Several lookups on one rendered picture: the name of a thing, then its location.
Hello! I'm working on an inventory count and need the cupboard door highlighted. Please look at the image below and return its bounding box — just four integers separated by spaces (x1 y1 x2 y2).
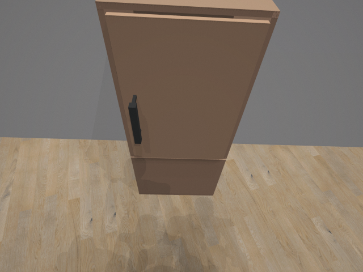
105 12 270 159

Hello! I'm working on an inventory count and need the handle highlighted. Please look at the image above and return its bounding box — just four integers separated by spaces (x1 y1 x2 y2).
128 95 142 144

